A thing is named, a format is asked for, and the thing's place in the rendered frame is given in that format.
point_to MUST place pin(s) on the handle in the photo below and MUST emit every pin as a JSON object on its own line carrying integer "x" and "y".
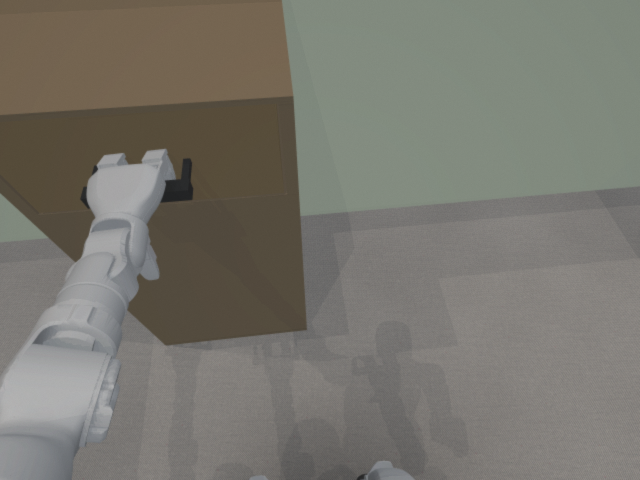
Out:
{"x": 175, "y": 190}

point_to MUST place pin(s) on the drawer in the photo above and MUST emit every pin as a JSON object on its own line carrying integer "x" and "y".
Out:
{"x": 235, "y": 151}

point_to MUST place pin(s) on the left robot upper arm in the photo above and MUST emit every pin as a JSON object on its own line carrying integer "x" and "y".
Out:
{"x": 56, "y": 401}

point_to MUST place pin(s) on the left robot hand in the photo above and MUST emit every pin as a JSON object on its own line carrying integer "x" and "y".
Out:
{"x": 135, "y": 189}

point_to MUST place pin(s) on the left robot forearm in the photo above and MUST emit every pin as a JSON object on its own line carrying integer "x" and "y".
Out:
{"x": 90, "y": 307}

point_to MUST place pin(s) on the cabinet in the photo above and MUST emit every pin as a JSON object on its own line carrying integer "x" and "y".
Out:
{"x": 228, "y": 267}

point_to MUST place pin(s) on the right robot shin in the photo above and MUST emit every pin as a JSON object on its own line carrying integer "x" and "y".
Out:
{"x": 381, "y": 464}

